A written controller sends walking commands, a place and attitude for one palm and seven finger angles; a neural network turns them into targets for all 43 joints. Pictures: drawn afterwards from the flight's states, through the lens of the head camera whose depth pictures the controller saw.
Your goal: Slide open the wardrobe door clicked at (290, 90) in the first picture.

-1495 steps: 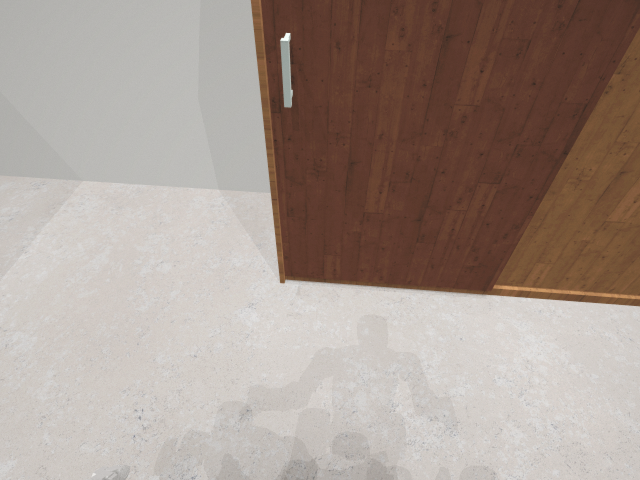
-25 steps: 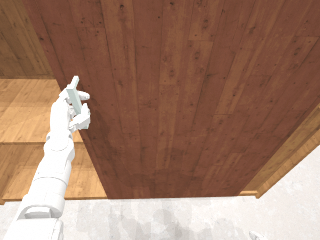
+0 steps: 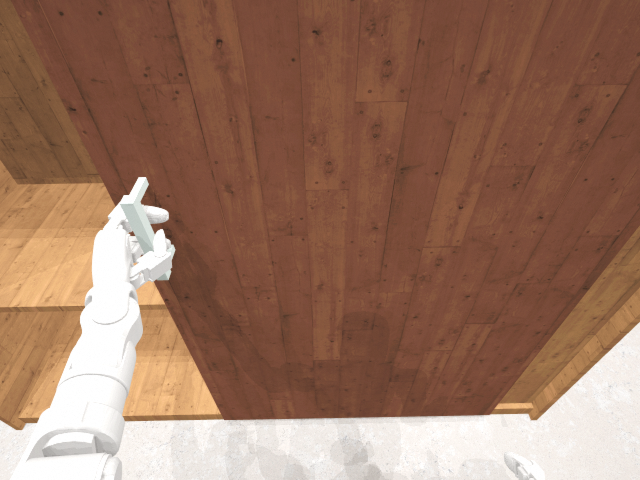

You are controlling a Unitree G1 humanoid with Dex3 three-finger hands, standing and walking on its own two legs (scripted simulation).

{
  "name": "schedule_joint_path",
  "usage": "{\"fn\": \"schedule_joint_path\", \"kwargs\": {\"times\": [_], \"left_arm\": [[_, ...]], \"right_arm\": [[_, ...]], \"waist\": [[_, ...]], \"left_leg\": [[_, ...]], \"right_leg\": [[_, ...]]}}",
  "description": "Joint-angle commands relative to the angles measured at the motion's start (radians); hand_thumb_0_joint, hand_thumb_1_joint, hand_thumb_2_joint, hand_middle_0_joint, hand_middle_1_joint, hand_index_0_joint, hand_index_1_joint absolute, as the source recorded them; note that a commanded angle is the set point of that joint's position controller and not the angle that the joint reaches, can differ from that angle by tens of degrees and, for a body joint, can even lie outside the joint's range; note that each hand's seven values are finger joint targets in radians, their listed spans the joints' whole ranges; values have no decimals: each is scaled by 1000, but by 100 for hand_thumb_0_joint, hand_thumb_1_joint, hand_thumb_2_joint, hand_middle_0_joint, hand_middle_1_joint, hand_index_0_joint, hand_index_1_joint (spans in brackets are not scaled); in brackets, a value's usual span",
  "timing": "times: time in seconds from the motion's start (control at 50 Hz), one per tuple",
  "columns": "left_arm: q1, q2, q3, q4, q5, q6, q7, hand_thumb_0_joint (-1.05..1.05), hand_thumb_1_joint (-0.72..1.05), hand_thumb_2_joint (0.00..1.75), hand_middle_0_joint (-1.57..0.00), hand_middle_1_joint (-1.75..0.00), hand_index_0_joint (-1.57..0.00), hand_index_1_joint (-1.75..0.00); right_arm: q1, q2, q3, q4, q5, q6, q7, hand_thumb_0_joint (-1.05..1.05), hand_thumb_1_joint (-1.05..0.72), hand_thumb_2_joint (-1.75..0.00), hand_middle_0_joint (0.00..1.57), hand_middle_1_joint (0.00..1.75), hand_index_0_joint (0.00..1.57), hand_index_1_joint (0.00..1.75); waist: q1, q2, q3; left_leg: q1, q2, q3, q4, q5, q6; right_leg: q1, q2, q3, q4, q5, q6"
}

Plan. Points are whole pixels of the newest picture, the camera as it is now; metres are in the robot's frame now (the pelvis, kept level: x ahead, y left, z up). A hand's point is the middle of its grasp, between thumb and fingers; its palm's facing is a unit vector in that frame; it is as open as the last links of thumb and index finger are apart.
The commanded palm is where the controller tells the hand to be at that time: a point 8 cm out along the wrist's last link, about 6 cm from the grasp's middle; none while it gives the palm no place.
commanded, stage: stop walking and hold the door there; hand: left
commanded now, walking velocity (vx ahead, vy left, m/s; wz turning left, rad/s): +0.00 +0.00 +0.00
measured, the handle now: (152, 231) +0.41 +0.28 +0.10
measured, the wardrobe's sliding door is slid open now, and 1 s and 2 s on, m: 0.63 0.63 0.63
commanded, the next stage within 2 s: loosen the grip on the handle in 0.14 s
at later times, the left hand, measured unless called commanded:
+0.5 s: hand (160, 256) +0.36 +0.25 +0.10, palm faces +0.37 -0.91 -0.18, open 9.0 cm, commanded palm +0.31 +0.29 +0.10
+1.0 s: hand (160, 256) +0.37 +0.26 +0.09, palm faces +0.37 -0.91 -0.19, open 14.2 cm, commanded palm +0.33 +0.30 +0.09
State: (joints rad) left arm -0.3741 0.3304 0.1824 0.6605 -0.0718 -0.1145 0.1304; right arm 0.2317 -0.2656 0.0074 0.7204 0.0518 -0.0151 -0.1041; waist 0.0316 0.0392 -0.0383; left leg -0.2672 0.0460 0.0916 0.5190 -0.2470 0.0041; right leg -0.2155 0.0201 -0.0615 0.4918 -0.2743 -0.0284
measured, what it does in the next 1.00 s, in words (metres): stands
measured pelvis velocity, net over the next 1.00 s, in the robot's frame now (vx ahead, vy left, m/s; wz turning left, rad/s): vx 0.00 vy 0.01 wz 0.03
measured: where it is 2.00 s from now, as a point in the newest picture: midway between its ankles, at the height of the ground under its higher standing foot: outside the picture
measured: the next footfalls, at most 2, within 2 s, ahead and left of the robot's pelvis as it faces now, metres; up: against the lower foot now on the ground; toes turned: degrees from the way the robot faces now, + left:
none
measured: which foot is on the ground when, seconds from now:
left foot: down 0.00-1.00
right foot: down 0.00-1.00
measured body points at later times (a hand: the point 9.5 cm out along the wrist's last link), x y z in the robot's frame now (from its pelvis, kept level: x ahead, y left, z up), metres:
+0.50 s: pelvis -0.02 +0.00 +0.00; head -0.02 +0.01 +0.45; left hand +0.33 +0.30 +0.11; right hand +0.12 -0.25 -0.09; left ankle +0.02 +0.11 -0.74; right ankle -0.01 -0.10 -0.74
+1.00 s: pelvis +0.00 +0.01 -0.01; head +0.01 +0.01 +0.44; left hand +0.34 +0.30 +0.10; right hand +0.14 -0.23 -0.11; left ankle +0.02 +0.11 -0.74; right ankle -0.01 -0.10 -0.74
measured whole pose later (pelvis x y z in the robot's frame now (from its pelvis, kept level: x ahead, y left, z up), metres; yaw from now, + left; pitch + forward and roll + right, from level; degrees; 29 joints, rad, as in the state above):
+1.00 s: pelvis +0.00 +0.01 -0.01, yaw +2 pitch +4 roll +0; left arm -0.37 0.31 0.23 0.53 -0.03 -0.09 0.12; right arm 0.26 -0.24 0.02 0.70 0.02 -0.11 -0.07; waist 0.00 0.00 -0.05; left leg -0.39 0.02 0.07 0.61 -0.28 0.03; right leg -0.34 -0.01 -0.08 0.60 -0.32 -0.02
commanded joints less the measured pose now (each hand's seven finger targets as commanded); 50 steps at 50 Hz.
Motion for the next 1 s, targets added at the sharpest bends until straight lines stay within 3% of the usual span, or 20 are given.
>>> {"fn": "schedule_joint_path", "kwargs": {"times": [0.0,0.2,0.22,0.24,0.26,0.28,0.32,0.36,0.38,0.42,0.48,0.56,0.58,0.66,0.68,0.76,0.78,0.86,0.9,0.98], "left_arm": [[-277,147,-13,-155,24,-19,-16,0,90,90,-45,-140,-45,-140],[-267,176,14,-160,25,-23,-11,0,90,90,-45,-140,-45,-140],[-897,818,495,-421,146,-77,-19,0,90,90,-45,-140,-45,-140],[-647,217,89,1,124,29,-91,0,78,84,-45,-140,-45,-140],[-519,273,221,-170,61,25,-90,0,66,78,-45,-140,-45,-140],[-350,143,144,-164,46,30,-109,0,54,73,-45,-140,-45,-140],[-319,258,237,-310,12,-5,-91,0,30,61,-45,-140,-45,-140],[-334,167,115,-359,45,-19,-59,0,5,49,-45,-140,-45,-140],[-341,180,120,-331,67,-19,-41,0,-7,43,-45,-140,-45,-140],[-317,197,114,-332,76,-17,-17,0,-31,32,-45,-140,-45,-140],[-367,270,164,-301,61,-21,4,0,-55,20,-41,-135,-41,-135],[-368,223,116,-326,54,-34,3,0,-55,20,-36,-128,-36,-128],[-362,250,144,-318,55,-34,8,0,-55,20,-34,-127,-34,-127],[-437,202,83,-327,47,-23,7,0,-55,20,-29,-120,-29,-120],[-423,230,114,-324,51,-25,13,0,-55,20,-28,-118,-28,-118],[-447,193,85,-360,45,-36,15,0,-55,20,-25,-115,-25,-115],[-405,212,113,-354,46,-38,20,0,-55,20,-25,-115,-25,-115],[-393,170,75,-374,47,-32,15,0,-55,20,-25,-115,-25,-115],[-325,206,118,-279,58,-17,17,0,-55,20,-25,-115,-25,-115],[-368,280,169,-311,61,-14,3,0,-55,20,-25,-115,-25,-115]], "right_arm": [[-82,-124,-39,-136,0,-41,-16,0,-90,-90,20,30,20,30],[-89,-129,-39,-142,-4,-32,-18,0,-90,-90,20,30,20,30],[10,-154,-121,-193,-33,-49,23,0,-90,-90,20,30,20,30],[-118,-124,-57,-173,-46,-113,27,0,-90,-90,20,30,20,30],[-32,-146,-83,-139,2,-117,20,0,-90,-90,20,30,20,30],[-29,-132,-81,-147,-7,-125,31,0,-90,-90,20,30,20,30],[-35,-134,-82,-153,-26,-128,39,0,-90,-90,20,30,20,30],[-49,-117,-63,-172,-25,-139,51,0,-90,-90,20,30,20,30],[-43,-123,-63,-172,-26,-138,53,0,-90,-90,20,30,20,30],[-46,-129,-60,-192,-19,-138,49,0,-90,-90,20,30,20,30],[-69,-137,-46,-188,-13,-140,29,0,-90,-90,20,30,20,30],[-62,-126,-40,-184,-16,-157,22,0,-90,-90,20,30,20,30],[-59,-133,-40,-173,-17,-154,20,0,-90,-90,20,30,20,30],[-43,-131,-38,-162,-19,-163,13,0,-90,-90,20,30,20,30],[-38,-135,-41,-151,-20,-161,13,0,-90,-90,20,30,20,30],[-20,-131,-45,-143,-27,-165,14,0,-90,-90,20,30,20,30],[-13,-135,-47,-139,-30,-162,15,0,-90,-90,20,30,20,30],[-10,-128,-47,-144,-26,-156,22,0,-90,-90,20,30,20,30],[10,-133,-49,-129,-29,-144,20,0,-90,-90,20,30,20,30],[-4,-132,-42,-143,-24,-121,13,0,-90,-90,20,30,20,30]], "waist": [[-32,-48,-163],[-28,-40,-142],[10,-225,18],[-95,-216,-245],[-52,-166,-310],[-18,9,-325],[32,219,-397],[-4,142,-321],[-23,41,-269],[-28,-60,-225],[-25,-76,-172],[-23,16,-181],[-19,3,-179],[-51,5,-193],[-44,-7,-196],[-50,3,-276],[-37,-24,-283],[-42,-9,-293],[-42,-43,-249],[-31,-15,-242]], "left_leg": [[126,109,-94,-43,255,13],[128,100,-93,-65,193,15],[49,75,-47,-17,173,46],[87,-38,-23,-102,445,52],[167,-18,-62,-25,571,39],[228,-1,-71,-12,641,3],[302,-11,-58,-12,503,-11],[203,-21,-55,-22,310,8],[143,-12,-70,-29,232,18],[75,-13,-73,-53,79,29],[15,-22,-70,-73,-67,34],[34,-28,-73,-63,-63,32],[30,-24,-78,-64,-54,33],[43,-30,-73,-36,-10,35],[49,-23,-86,-35,10,34],[96,-26,-85,-3,116,32],[90,-22,-92,1,142,32],[102,-24,-86,19,216,27],[71,-24,-85,27,223,28],[43,-29,-83,25,202,28]], "right_leg": [[-8,-145,124,-91,268,24],[-32,-135,121,-129,158,26],[-128,-104,181,-212,314,46],[63,-26,37,39,638,-19],[19,-33,2,41,570,1],[-22,-37,-8,37,464,2],[-37,-31,21,-11,311,-1],[-76,-24,14,-12,227,-2],[-91,-22,7,-17,176,1],[-114,-21,18,-34,54,9],[-122,-31,49,-65,-83,13],[-135,-26,45,-48,-53,4],[-126,-26,45,-50,-45,3],[-150,-25,41,-41,-4,10],[-143,-22,37,-33,13,5],[-137,-17,29,-4,102,7],[-119,-16,25,1,119,6],[-121,-18,20,22,189,8],[-132,-17,20,25,201,9],[-114,-23,27,27,195,6]]}}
